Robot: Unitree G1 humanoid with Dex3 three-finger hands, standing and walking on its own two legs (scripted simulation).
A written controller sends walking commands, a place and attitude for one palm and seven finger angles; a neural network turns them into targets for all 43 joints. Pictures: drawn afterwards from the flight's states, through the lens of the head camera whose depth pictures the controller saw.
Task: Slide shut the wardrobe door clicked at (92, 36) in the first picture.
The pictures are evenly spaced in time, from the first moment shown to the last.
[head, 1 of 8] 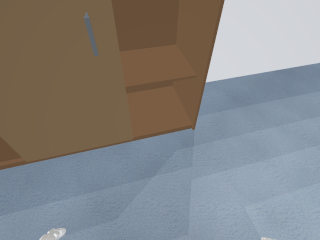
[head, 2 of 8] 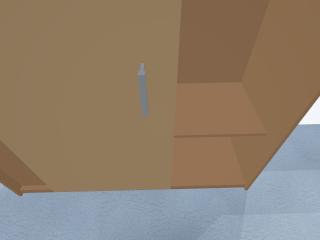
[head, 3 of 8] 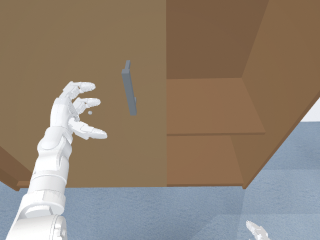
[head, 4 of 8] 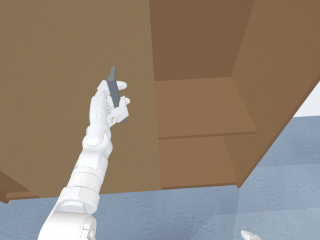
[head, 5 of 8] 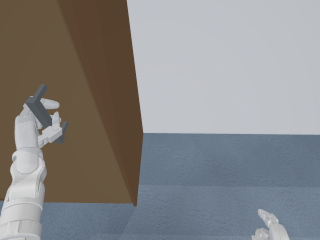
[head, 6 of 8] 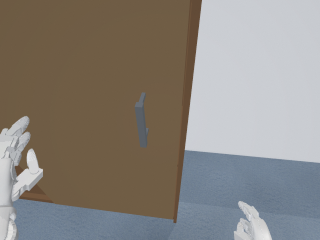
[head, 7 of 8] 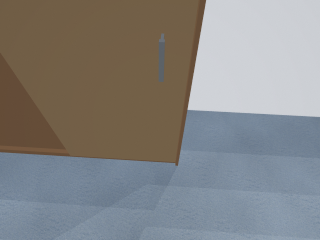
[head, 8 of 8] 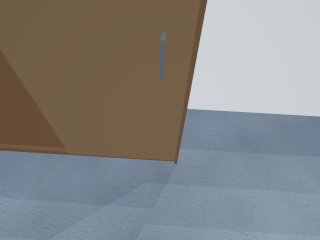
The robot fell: no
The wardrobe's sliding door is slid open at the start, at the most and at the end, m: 0.48 0.48 0.00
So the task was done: yes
